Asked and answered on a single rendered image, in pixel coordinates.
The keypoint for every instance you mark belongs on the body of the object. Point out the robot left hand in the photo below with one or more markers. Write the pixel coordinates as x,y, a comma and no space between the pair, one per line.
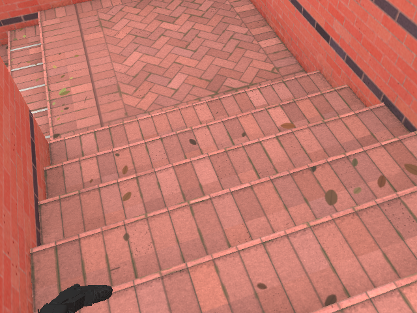
76,297

